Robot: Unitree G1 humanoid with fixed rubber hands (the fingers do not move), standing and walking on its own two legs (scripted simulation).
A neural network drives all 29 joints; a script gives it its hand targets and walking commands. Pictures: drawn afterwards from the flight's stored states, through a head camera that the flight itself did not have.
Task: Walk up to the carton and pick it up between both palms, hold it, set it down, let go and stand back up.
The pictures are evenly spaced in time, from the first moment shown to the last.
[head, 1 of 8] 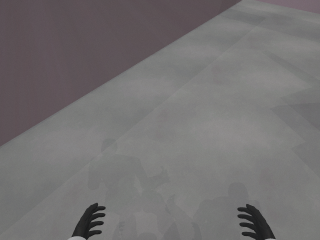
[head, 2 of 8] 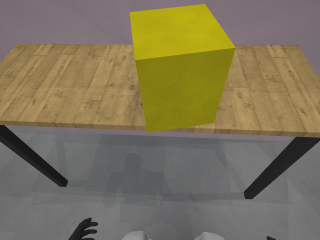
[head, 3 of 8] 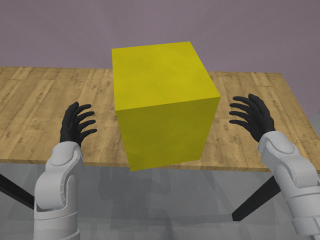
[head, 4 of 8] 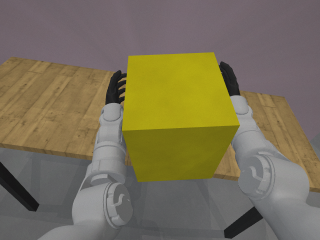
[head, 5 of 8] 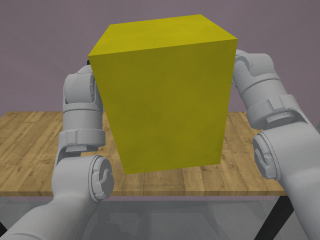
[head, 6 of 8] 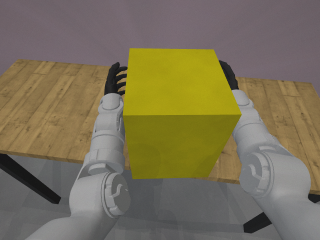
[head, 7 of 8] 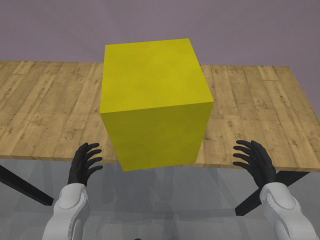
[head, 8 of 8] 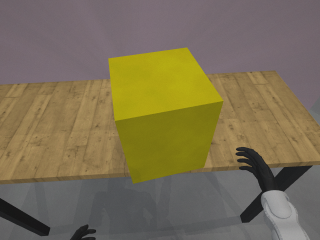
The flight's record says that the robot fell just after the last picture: no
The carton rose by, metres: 0.21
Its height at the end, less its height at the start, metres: +0.00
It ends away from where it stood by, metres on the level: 0.02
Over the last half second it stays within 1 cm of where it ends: yes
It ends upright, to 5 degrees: yes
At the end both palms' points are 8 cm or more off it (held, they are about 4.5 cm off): yes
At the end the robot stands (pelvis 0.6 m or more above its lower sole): yes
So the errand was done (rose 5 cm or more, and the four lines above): yes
